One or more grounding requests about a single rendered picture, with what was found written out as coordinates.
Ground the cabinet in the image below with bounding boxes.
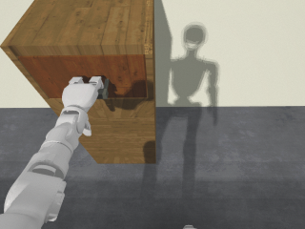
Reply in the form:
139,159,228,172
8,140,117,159
0,0,156,164

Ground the handle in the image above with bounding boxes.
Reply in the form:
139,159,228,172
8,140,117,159
96,78,110,99

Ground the drawer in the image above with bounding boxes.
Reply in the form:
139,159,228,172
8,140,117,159
18,54,148,98

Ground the left robot hand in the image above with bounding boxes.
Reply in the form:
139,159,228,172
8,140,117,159
62,76,104,136

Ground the left robot upper arm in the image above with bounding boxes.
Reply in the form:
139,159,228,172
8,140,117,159
0,171,67,229

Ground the robot left forearm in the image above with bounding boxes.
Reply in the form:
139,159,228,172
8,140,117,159
4,106,88,213

